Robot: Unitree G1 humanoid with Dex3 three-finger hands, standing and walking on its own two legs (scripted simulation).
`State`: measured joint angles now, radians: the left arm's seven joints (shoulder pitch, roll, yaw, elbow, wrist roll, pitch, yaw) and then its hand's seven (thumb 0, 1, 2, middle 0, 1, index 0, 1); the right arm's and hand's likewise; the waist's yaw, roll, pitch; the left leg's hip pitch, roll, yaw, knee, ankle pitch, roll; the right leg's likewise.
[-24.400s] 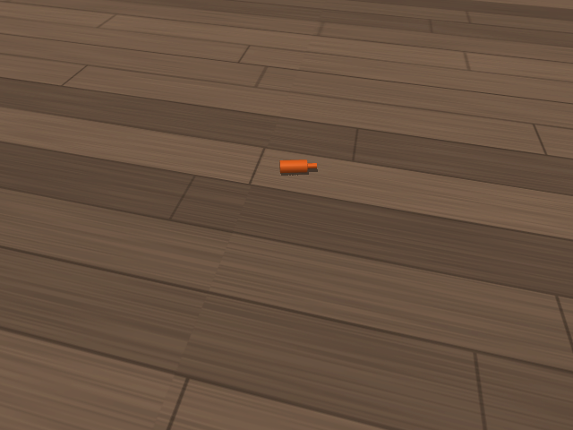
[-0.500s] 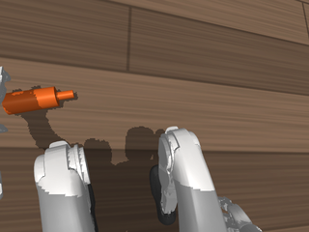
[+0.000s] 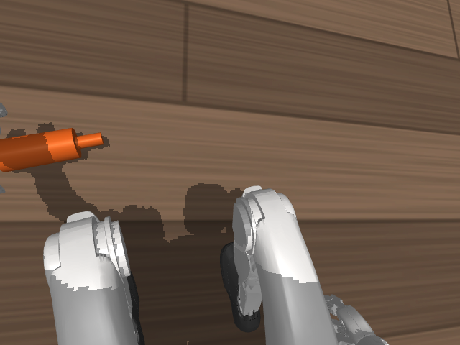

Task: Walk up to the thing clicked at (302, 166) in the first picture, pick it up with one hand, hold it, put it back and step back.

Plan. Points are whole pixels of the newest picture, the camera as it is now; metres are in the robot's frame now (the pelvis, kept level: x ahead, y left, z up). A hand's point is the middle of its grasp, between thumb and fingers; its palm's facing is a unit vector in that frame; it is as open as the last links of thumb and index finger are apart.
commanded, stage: rise first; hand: left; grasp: from above
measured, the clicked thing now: (53, 146) +0.47 +0.28 -0.29
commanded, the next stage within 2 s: approach in 0.34 s
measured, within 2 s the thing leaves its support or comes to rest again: neither
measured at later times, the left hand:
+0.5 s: hand out of the picture +0.42 +0.35 -0.16, palm faces -0.44 -0.10 -0.89, open 14.2 cm
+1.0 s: hand (36, 130) +0.47 +0.28 -0.17, palm faces -0.41 -0.09 -0.91, open 14.1 cm
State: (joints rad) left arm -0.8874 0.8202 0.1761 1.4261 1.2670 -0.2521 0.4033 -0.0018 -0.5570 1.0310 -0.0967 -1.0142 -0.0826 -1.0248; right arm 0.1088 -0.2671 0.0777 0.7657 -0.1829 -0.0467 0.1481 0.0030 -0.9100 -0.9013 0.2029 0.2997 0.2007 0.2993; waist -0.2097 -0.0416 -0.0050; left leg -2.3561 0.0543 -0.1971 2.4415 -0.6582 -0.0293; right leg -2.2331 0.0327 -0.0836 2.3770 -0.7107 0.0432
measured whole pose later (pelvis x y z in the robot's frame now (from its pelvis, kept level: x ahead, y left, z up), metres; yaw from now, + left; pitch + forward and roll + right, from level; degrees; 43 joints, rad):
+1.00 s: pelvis +0.00 +0.00 +0.00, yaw -1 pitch +32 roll -8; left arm -1.02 0.76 0.14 1.55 1.26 -0.11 0.46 0.00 -0.55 1.04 -0.10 -1.02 -0.09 -1.03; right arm 0.16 -0.28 0.14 0.72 -0.18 -0.07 0.15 0.00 -0.91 -0.89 0.20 0.30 0.20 0.30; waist -0.31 -0.02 0.00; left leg -2.36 0.07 -0.20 2.43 -0.65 -0.03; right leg -2.26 0.05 -0.08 2.36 -0.68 0.04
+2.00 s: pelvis +0.00 +0.00 -0.02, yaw -3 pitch +29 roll -10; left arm -0.98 0.94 0.20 1.66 1.26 -0.22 0.56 0.00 -0.56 1.03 -0.08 -0.96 -0.05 -0.98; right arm 0.12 -0.29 0.22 0.74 -0.28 -0.17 0.22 0.00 -0.89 -0.90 0.20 0.30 0.20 0.30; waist -0.34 -0.11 0.13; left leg -2.37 0.06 -0.26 2.53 -0.69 -0.05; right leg -2.25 0.07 -0.13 2.43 -0.71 0.05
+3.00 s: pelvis +0.00 +0.01 -0.02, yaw -6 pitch +27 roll -13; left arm -1.01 0.99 0.18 1.73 1.25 -0.19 0.62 0.00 -0.33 0.87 -0.22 -0.89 -0.22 -0.89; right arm 0.07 -0.33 0.26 0.71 -0.30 -0.26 0.28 0.00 -0.90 -0.90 0.20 0.30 0.20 0.30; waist -0.36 -0.14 0.17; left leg -2.36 0.06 -0.30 2.56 -0.71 -0.03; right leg -2.22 0.08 -0.15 2.42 -0.70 0.07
